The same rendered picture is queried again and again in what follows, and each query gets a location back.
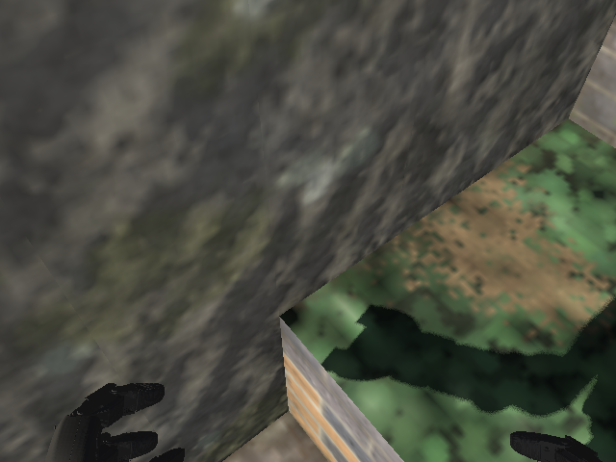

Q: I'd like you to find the robot right hand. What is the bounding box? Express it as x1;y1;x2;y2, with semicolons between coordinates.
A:
510;431;603;462

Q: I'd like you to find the robot left hand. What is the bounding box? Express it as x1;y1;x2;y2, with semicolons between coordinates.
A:
45;383;185;462

